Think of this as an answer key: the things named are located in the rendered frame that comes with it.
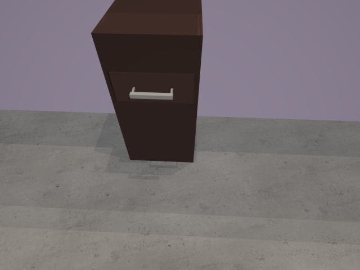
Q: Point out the cabinet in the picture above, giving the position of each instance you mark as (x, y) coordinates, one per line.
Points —
(153, 36)

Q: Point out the handle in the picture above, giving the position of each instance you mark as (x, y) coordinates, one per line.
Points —
(151, 95)

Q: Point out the drawer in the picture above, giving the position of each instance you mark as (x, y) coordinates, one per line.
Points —
(182, 84)

